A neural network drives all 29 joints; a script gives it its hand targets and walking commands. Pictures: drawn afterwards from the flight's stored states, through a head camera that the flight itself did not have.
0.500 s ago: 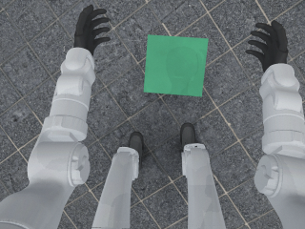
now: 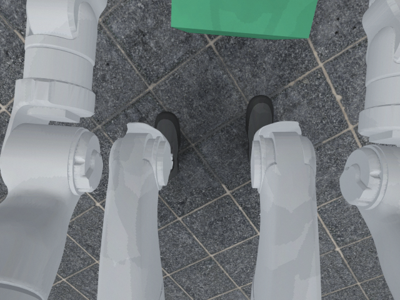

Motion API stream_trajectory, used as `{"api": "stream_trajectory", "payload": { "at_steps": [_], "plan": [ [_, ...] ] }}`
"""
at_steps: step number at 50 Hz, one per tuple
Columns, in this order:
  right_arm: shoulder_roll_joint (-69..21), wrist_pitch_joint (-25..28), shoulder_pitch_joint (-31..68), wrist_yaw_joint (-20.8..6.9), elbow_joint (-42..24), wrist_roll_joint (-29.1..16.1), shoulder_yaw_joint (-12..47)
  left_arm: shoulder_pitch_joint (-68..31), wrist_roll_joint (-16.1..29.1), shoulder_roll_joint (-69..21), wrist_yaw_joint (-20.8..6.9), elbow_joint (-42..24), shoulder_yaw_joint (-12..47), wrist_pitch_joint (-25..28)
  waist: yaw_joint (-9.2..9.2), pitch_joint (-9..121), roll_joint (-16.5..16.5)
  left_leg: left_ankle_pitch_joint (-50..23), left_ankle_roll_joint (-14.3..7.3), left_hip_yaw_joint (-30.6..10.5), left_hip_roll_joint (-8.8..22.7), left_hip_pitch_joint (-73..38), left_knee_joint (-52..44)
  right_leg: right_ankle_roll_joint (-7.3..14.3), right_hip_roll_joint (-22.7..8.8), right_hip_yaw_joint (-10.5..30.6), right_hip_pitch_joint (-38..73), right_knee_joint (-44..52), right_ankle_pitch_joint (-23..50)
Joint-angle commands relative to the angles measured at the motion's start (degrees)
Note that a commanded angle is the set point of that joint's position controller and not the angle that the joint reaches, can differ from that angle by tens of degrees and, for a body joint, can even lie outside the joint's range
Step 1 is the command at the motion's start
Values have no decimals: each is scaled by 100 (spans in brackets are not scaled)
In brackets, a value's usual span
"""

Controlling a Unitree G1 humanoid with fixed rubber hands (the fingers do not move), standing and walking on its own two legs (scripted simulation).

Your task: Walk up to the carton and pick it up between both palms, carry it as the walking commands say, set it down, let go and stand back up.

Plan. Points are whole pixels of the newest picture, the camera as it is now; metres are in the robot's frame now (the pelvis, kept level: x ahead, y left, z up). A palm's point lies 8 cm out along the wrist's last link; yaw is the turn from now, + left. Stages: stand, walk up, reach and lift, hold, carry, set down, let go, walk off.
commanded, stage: reach and lift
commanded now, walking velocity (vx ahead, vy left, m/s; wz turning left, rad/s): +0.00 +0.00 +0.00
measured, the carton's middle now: out of the picture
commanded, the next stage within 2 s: none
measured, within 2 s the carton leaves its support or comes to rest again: neither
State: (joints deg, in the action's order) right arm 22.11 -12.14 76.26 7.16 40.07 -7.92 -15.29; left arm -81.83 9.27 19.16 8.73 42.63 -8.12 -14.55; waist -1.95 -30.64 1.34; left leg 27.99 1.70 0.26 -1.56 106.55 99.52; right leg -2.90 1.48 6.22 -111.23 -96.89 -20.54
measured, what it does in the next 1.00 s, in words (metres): lowers itself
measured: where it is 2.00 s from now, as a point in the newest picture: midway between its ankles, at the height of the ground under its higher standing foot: (212, 150)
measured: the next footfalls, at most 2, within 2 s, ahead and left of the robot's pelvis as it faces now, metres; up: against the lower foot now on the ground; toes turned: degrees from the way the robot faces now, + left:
none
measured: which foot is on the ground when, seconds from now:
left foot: down 0.00-1.00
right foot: down 0.00-1.00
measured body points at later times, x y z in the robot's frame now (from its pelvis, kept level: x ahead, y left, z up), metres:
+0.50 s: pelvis +0.00 +0.00 -0.09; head +0.38 -0.02 +0.11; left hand +0.57 +0.12 -0.30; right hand +0.52 -0.24 -0.32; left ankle +0.12 +0.13 -0.47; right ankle +0.16 -0.14 -0.47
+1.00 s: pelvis +0.00 +0.01 -0.11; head +0.39 -0.01 +0.10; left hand +0.58 +0.13 -0.32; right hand +0.53 -0.24 -0.33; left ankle +0.12 +0.13 -0.47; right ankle +0.16 -0.14 -0.47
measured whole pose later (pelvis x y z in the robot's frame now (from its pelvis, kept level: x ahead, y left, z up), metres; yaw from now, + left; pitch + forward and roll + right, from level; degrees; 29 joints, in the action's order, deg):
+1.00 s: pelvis +0.00 +0.01 -0.11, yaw +3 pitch +34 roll +1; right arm 25.0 -0.5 84.1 5.0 66.7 -10.4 -12.5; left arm -88.8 14.0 20.5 9.0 60.9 3.8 -5.7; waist -4.2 -30.0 1.5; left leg 30.9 2.2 -0.3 -5.1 124.7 121.0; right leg -4.5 -0.8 6.3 -127.6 -118.0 -24.8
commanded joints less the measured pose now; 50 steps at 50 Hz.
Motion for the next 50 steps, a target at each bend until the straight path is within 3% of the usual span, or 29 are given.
{"api": "stream_trajectory", "payload": {
  "at_steps": [1, 3, 5, 7, 9, 12, 14, 16, 18, 19, 20, 21, 25, 27, 29, 33, 34, 36, 37, 39, 40, 45, 46, 50],
  "plan": [
    [1660, 184, 2372, 175, -895, -361, 250, -2252, 336, 1369, 238, -1008, 218, 213, -629, 12388, -384, -1198, -50, 202, -321, -3092, 252, 116, 118, -1134, 5102, -616, 1779],
    [1445, 271, 2360, 167, -138, -289, 272, -2247, 352, 1189, 177, -397, 324, 291, -671, 11149, -387, -670, -37, 200, -242, -2366, 263, 126, 51, -1137, 4431, -592, 1122],
    [1445, 416, 2389, 97, 143, -240, 209, -2281, 335, 1087, 136, -236, 254, 420, -659, 10571, -349, -545, -17, 172, -248, -2210, 329, 156, 23, -1143, 4003, -659, 835],
    [1361, 545, 2460, 12, 899, -194, 264, -2220, 288, 981, 38, 709, 311, 509, -676, 9499, -329, -105, -4, 161, -204, -1649, 436, 154, -27, -1181, 3360, -756, 307],
    [1408, 654, 2574, -48, 1213, -130, 223, -2269, 301, 959, -31, 1100, 275, 584, -709, 9001, -382, 105, 1, 129, -199, -1469, 514, 149, -77, -1171, 3122, -825, -25],
    [1485, 888, 2978, -83, 1014, -118, 152, -2536, 308, 921, -71, 1064, 349, 767, -686, 9241, -303, -331, 31, 86, -240, -1556, 756, 126, -93, -1185, 3016, -1090, 374],
    [1462, 958, 2989, -117, 1334, -188, 281, -2525, 328, 1016, -83, 1467, 374, 816, -652, 8962, -403, -254, 34, 92, -226, -1361, 875, 81, -128, -1176, 2955, -1185, 289],
    [1476, 999, 3066, -127, 1409, -224, 289, -2627, 280, 1096, -75, 1457, 468, 856, -605, 8901, -265, -346, 42, 45, -217, -1381, 945, 63, -159, -1178, 2733, -1319, 338],
    [1527, 1096, 3170, -126, 1226, -299, 322, -2761, 361, 1062, -56, 1226, 585, 948, -655, 9177, -191, -698, 70, 28, -234, -1571, 1119, 73, -181, -1144, 2796, -1453, 694],
    [1450, 1096, 2928, -146, 1691, -298, 404, -2603, 382, 983, -80, 1611, 624, 942, -710, 8718, -191, -523, 79, 43, -218, -1258, 1149, 71, -215, -1142, 2602, -1466, 564],
    [1442, 1124, 3089, -134, 1370, -346, 374, -2778, 413, 1134, -56, 1343, 600, 993, -705, 9089, -269, -689, 52, 15, -221, -1477, 1207, 40, -244, -1137, 2764, -1546, 750],
    [1549, 1136, 2960, -125, 1635, -298, 368, -2811, 417, 1060, -43, 1308, 638, 994, -794, 9024, -220, -701, 100, 41, -238, -1397, 1297, 85, -242, -1112, 2733, -1590, 784],
    [1508, 1238, 3000, -136, 1607, -374, 382, -2851, 428, 1194, -23, 1249, 755, 1107, -753, 8917, -140, -889, 96, -19, -208, -1367, 1495, 61, -294, -1063, 2431, -1822, 974],
    [1692, 1309, 3028, -127, 1562, -365, 306, -2794, 478, 1216, -12, 1360, 788, 1124, -806, 8938, -129, -992, 82, -50, -213, -1348, 1588, 64, -300, -1051, 2340, -1874, 1036],
    [1764, 1395, 3065, -103, 1292, -482, 236, -3001, 632, 1101, 19, 946, 1012, 1168, -1021, 9424, 3, -1277, 113, -58, -202, -1668, 1693, 94, -313, -1069, 2466, -1911, 1370],
    [1621, 1326, 2404, -202, 2204, -533, 230, -2735, 640, 794, 15, 1124, 1234, 1103, -1135, 8875, 336, -1062, 157, -122, -174, -1736, 1584, 134, -351, -1131, 1951, -1946, 1097],
    [1562, 1312, 2444, -217, 2216, -549, 244, -2666, 582, 792, 9, 1080, 1197, 1104, -1036, 8788, 391, -1121, 162, -140, -193, -1759, 1569, 150, -340, -1110, 1776, -1924, 1077],
    [1648, 1321, 2404, -244, 2218, -500, 188, -2704, 628, 788, 23, 1008, 1205, 1105, -1148, 8936, 399, -1115, 175, -153, -202, -1954, 1567, 149, -368, -1174, 1692, -1970, 1011],
    [1702, 1347, 2553, -225, 1959, -519, 211, -2692, 646, 817, 28, 998, 1163, 1085, -1085, 9048, 286, -1223, 148, -155, -207, -1972, 1581, 122, -360, -1175, 1780, -1968, 1061],
    [1706, 1388, 2668, -214, 1779, -554, 179, -2780, 664, 752, 48, 858, 1157, 1083, -1094, 9284, 360, -1282, 152, -138, -213, -2093, 1567, 125, -351, -1224, 1826, -2000, 1162],
    [1769, 1378, 2650, -209, 1846, -518, 167, -2737, 700, 718, 44, 883, 1212, 1082, -1165, 9251, 286, -1337, 163, -146, -212, -2049, 1613, 119, -348, -1225, 1791, -2021, 1194],
    [1459, 1342, 2771, -244, 1951, -582, 327, -2687, 662, 648, -8, 1169, 1127, 1044, -1003, 8765, 127, -967, 114, -107, -222, -1631, 1516, 102, -337, -1173, 1873, -1918, 1003],
    [1532, 1344, 2776, -238, 1967, -515, 268, -2758, 721, 581, -21, 1112, 1220, 1042, -1117, 8853, 187, -994, 138, -113, -213, -1655, 1531, 111, -328, -1182, 1851, -1925, 1006],
    [1283, 1360, 2906, -241, 1826, -596, 481, -2764, 715, 469, -15, 1202, 1224, 1044, -1027, 8867, 86, -1027, 120, -82, -265, -1622, 1551, 82, -304, -1174, 2015, -1912, 1094]
  ]
}}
